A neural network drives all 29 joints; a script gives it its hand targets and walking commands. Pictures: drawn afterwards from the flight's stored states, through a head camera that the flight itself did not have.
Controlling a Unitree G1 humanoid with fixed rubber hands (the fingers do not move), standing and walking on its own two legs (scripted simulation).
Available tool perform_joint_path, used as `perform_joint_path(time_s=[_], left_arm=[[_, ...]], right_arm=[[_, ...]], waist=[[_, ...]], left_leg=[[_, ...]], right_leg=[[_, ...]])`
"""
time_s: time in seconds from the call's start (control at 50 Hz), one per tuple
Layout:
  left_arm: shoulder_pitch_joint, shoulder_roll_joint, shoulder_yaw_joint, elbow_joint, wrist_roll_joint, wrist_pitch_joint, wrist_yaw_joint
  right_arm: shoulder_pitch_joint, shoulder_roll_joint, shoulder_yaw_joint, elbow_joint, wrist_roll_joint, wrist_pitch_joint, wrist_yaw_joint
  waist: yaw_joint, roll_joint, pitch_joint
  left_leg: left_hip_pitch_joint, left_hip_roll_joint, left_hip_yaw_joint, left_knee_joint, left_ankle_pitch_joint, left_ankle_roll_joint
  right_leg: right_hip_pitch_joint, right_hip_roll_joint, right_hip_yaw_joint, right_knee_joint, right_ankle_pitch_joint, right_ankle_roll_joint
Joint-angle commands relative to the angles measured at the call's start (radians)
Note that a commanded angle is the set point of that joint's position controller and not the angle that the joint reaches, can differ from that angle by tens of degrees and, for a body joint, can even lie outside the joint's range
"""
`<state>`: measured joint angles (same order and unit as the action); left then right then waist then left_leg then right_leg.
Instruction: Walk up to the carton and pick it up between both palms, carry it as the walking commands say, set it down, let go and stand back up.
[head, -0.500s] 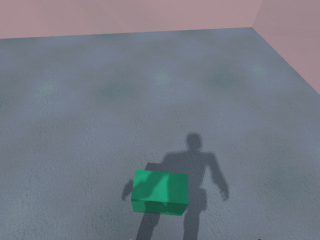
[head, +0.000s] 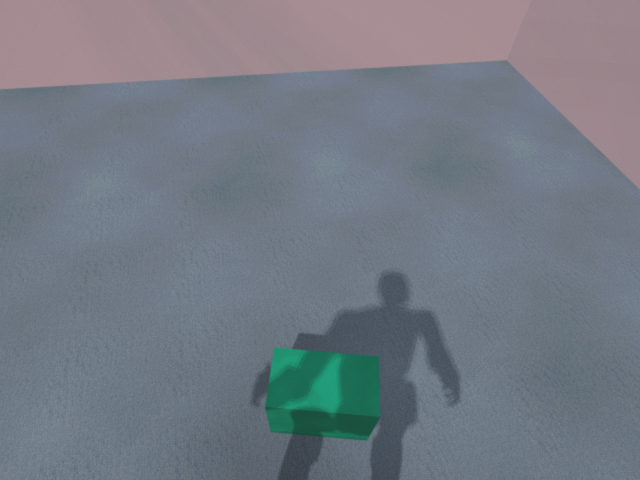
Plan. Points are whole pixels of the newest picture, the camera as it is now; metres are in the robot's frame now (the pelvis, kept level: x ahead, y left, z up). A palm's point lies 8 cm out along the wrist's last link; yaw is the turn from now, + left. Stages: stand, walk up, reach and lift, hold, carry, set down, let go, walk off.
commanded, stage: walk up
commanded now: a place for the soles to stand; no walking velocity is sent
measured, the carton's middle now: (322, 395) +0.43 -0.02 -0.64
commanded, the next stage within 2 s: reach and lift in 1.68 s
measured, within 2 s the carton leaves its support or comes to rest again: neither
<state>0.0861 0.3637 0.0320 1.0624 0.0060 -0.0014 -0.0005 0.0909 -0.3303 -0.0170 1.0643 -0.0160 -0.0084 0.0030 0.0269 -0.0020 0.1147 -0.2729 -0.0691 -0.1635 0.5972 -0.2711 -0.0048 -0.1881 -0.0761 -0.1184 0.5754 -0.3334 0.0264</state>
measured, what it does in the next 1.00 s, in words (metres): shifts its weight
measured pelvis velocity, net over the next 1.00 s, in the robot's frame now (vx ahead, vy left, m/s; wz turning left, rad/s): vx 0.05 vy -0.03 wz -0.01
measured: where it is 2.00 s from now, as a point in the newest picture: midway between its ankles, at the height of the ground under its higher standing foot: outside the picture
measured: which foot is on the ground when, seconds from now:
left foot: down 0.00-1.00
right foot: down 0.00-1.00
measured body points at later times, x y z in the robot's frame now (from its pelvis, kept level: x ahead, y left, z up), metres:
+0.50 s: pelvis +0.03 -0.03 -0.01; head +0.08 -0.02 +0.44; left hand +0.05 +0.28 -0.14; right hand +0.15 -0.33 -0.13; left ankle +0.08 +0.09 -0.73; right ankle -0.01 -0.13 -0.71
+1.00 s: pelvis +0.05 -0.03 +0.01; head +0.06 -0.03 +0.46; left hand +0.15 +0.27 -0.11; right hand +0.13 -0.32 -0.12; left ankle +0.08 +0.09 -0.73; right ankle +0.03 -0.15 -0.73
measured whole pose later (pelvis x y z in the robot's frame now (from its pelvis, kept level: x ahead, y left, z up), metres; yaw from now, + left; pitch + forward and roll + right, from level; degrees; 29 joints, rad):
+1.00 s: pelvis +0.05 -0.03 +0.01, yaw -1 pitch -4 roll +0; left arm 0.06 0.35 0.00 1.10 -0.01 -0.03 0.00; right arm 0.06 -0.32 -0.01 1.15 -0.01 -0.02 0.01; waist 0.00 0.00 0.10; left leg -0.17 0.01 0.04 0.41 -0.17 0.01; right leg -0.10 0.00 0.03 0.43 -0.25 0.01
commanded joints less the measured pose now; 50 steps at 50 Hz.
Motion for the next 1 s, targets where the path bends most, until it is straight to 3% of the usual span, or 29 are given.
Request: perform_joint_path(time_s=[0.0,0.02,0.04,0.08,0.12,0.14,0.16,0.2,0.22,0.24,0.26,0.3,0.34,0.38,0.4,0.42,0.44,0.46,0.48,0.52,0.54,0.56,0.58,0.6,0.62,0.66,0.7,0.9,0.98], left_arm=[[-0.044,0.230,0.050,-0.064,0.000,-0.020,0.013],[-0.063,0.235,0.049,-0.067,-0.004,-0.019,0.012],[-0.029,0.233,0.071,-0.099,0.009,-0.008,0.000],[-0.040,0.221,0.075,-0.123,0.020,0.002,-0.013],[0.014,0.199,0.074,-0.142,0.028,-0.004,-0.013],[0.044,0.190,0.072,-0.148,0.023,-0.013,-0.014],[0.106,0.180,0.069,-0.132,0.020,-0.021,-0.009],[0.146,0.275,0.097,-0.132,0.035,-0.028,-0.011],[0.186,0.313,0.101,-0.136,0.034,-0.032,-0.013],[0.172,0.315,0.100,-0.159,0.032,-0.036,-0.017],[0.162,0.303,0.094,-0.181,0.020,-0.040,-0.012],[0.175,0.271,0.080,-0.184,0.011,-0.055,0.007],[0.156,0.280,0.072,-0.189,0.013,-0.052,0.009],[0.127,0.242,0.053,-0.198,-0.004,-0.038,0.007],[0.130,0.213,0.055,-0.201,-0.028,-0.047,0.011],[0.130,0.197,0.044,-0.227,-0.031,-0.043,0.012],[0.108,0.214,0.048,-0.198,-0.030,-0.029,0.018],[0.097,0.224,0.053,-0.193,-0.019,-0.024,0.021],[0.145,0.219,0.050,-0.191,-0.022,-0.020,0.023],[0.204,0.218,0.048,-0.153,-0.021,-0.027,0.016],[0.281,0.198,0.044,-0.102,-0.014,-0.037,0.015],[0.258,0.222,0.054,-0.093,0.010,-0.042,0.012],[0.175,0.300,0.066,-0.116,0.024,-0.059,0.012],[0.113,0.333,0.064,-0.139,0.008,-0.062,0.005],[0.098,0.313,0.052,-0.139,0.005,-0.061,0.008],[0.009,0.242,0.025,-0.136,-0.002,-0.050,0.007],[0.054,0.223,0.019,-0.086,-0.012,-0.042,0.015],[-0.009,0.209,0.013,-0.016,-0.016,-0.046,0.009],[-0.040,0.202,0.010,0.002,-0.019,-0.039,0.011]], right_arm=[[-0.031,-0.246,-0.043,-0.059,0.007,-0.025,-0.016],[-0.026,-0.257,-0.046,-0.056,-0.003,-0.023,-0.016],[0.077,-0.299,-0.068,-0.068,-0.001,-0.038,-0.025],[0.119,-0.349,-0.084,-0.082,0.001,-0.045,-0.031],[0.107,-0.335,-0.094,-0.114,-0.013,-0.052,-0.041],[0.097,-0.332,-0.097,-0.124,-0.006,-0.056,-0.043],[0.055,-0.318,-0.088,-0.139,-0.009,-0.051,-0.041],[0.004,-0.250,-0.074,-0.175,-0.003,-0.044,-0.036],[-0.024,-0.219,-0.068,-0.191,-0.005,-0.050,-0.045],[0.000,-0.238,-0.070,-0.174,-0.006,-0.053,-0.054],[0.028,-0.262,-0.063,-0.160,-0.001,-0.059,-0.053],[0.008,-0.226,-0.066,-0.165,-0.007,-0.061,-0.023],[0.038,-0.204,-0.062,-0.169,-0.004,-0.062,-0.008],[0.104,-0.181,-0.066,-0.147,-0.008,-0.063,-0.012],[0.130,-0.231,-0.080,-0.137,-0.018,-0.060,-0.020],[0.181,-0.300,-0.087,-0.149,-0.012,-0.062,-0.026],[0.185,-0.300,-0.093,-0.147,0.010,-0.063,-0.027],[0.172,-0.305,-0.100,-0.146,0.002,-0.061,-0.033],[0.147,-0.309,-0.097,-0.158,-0.004,-0.059,-0.037],[0.063,-0.301,-0.096,-0.169,0.001,-0.043,-0.037],[-0.014,-0.284,-0.084,-0.170,0.002,-0.034,-0.030],[-0.048,-0.244,-0.065,-0.171,0.003,-0.019,-0.022],[-0.042,-0.221,-0.063,-0.188,0.008,-0.010,-0.014],[-0.041,-0.230,-0.071,-0.156,0.018,0.000,-0.018],[-0.016,-0.233,-0.069,-0.127,0.016,0.001,-0.015],[-0.005,-0.219,-0.067,-0.095,0.008,-0.017,-0.007],[-0.049,-0.253,-0.065,-0.085,0.005,-0.026,0.000],[-0.071,-0.219,-0.027,0.014,0.012,-0.041,-0.003],[-0.088,-0.216,-0.028,0.030,0.006,-0.040,-0.006]], waist=[[-0.002,0.024,-0.155],[-0.009,0.033,-0.136],[-0.019,0.007,-0.186],[-0.036,0.100,-0.108],[-0.018,0.125,-0.083],[0.000,0.155,-0.107],[0.021,0.204,-0.156],[0.068,0.016,-0.109],[0.089,-0.138,-0.041],[0.062,-0.194,0.006],[0.046,-0.105,0.041],[0.019,-0.050,0.003],[0.000,-0.133,-0.089],[-0.050,-0.094,-0.133],[-0.057,0.006,-0.209],[-0.074,0.097,-0.260],[-0.086,0.114,-0.257],[-0.092,0.127,-0.187],[-0.070,0.144,-0.187],[-0.016,0.116,-0.184],[0.034,0.144,-0.157],[0.040,0.033,-0.101],[-0.002,-0.082,-0.043],[-0.018,-0.105,-0.057],[-0.032,-0.088,-0.065],[-0.058,-0.073,-0.084],[-0.022,-0.014,-0.077],[-0.018,-0.005,-0.183],[-0.017,-0.016,-0.144]], left_leg=[[-0.027,0.113,-0.099,-0.130,0.274,0.077],[-0.046,0.110,-0.078,-0.124,0.285,0.074],[0.007,0.136,-0.153,-0.141,0.050,0.109],[0.036,0.209,-0.354,-0.241,-0.213,0.182],[0.116,0.287,-0.454,-0.231,-0.077,0.241],[0.093,0.279,-0.427,-0.193,0.001,0.238],[0.057,0.234,-0.290,-0.131,0.103,0.198],[-0.240,0.079,-0.078,0.064,-0.003,0.083],[-0.367,-0.027,0.053,0.243,-0.113,0.056],[-0.396,0.021,0.055,0.323,-0.327,0.034],[-0.364,0.061,0.065,0.360,-0.327,0.033],[-0.325,0.114,0.118,0.228,-0.232,0.031],[-0.167,0.082,0.182,0.090,-0.132,0.050],[0.118,0.052,0.188,-0.153,0.160,0.064],[0.260,0.125,0.099,-0.119,0.380,0.105],[0.327,0.303,-0.118,-0.109,0.506,0.194],[0.313,0.408,-0.186,-0.099,0.613,0.286],[0.279,0.454,-0.216,-0.107,0.639,0.322],[0.253,0.459,-0.217,-0.110,0.555,0.336],[0.186,0.384,-0.095,-0.066,0.385,0.253],[0.022,0.335,0.009,-0.034,0.322,0.185],[-0.123,0.266,0.041,0.022,0.192,0.119],[-0.169,0.119,0.138,0.165,0.026,0.038],[-0.057,0.071,0.147,0.180,-0.227,0.020],[0.042,0.083,0.128,0.153,-0.179,0.021],[0.132,0.105,0.098,-0.049,0.001,0.030],[0.122,0.182,0.023,-0.110,0.123,0.069],[0.192,0.181,0.109,-0.235,0.298,0.034],[0.156,0.198,0.092,-0.271,0.247,0.036]], right_leg=[[0.110,-0.060,0.122,-0.117,0.065,-0.080],[0.100,-0.068,0.104,-0.102,0.092,-0.079],[0.070,-0.025,0.097,-0.039,-0.099,-0.099],[-0.117,0.054,0.104,0.082,-0.205,-0.097],[-0.246,0.070,0.150,0.128,-0.190,-0.093],[-0.195,0.049,0.184,0.109,-0.124,-0.100],[-0.086,0.050,0.177,-0.052,-0.099,-0.098],[0.166,-0.048,0.317,-0.172,-0.162,-0.169],[0.192,-0.195,0.513,-0.256,-0.066,-0.251],[0.139,-0.312,0.579,-0.281,0.112,-0.306],[0.105,-0.340,0.566,-0.254,0.284,-0.341],[0.185,-0.241,0.408,-0.186,0.579,-0.260],[0.183,-0.195,0.281,-0.107,0.854,-0.201],[0.034,-0.107,0.192,0.021,0.759,-0.139],[-0.047,-0.060,0.158,0.095,0.713,-0.083],[-0.156,0.033,0.111,0.206,0.432,-0.030],[-0.168,0.083,0.117,0.266,-0.042,-0.023],[-0.210,0.092,0.175,0.359,-0.311,-0.034],[-0.243,0.065,0.202,0.409,-0.321,-0.050],[-0.162,0.020,0.160,0.186,-0.237,-0.068],[-0.026,0.029,0.116,0.016,-0.039,-0.060],[0.062,0.026,0.190,-0.114,0.079,-0.074],[-0.065,-0.145,0.511,-0.205,0.082,-0.157],[-0.159,-0.251,0.591,-0.209,0.226,-0.266],[-0.185,-0.221,0.516,-0.155,0.242,-0.260],[-0.193,-0.121,0.364,-0.108,0.202,-0.146],[-0.150,-0.019,0.266,-0.118,0.117,-0.068],[0.077,-0.047,0.247,-0.217,0.333,-0.070],[0.076,-0.040,0.237,-0.250,0.285,-0.064]])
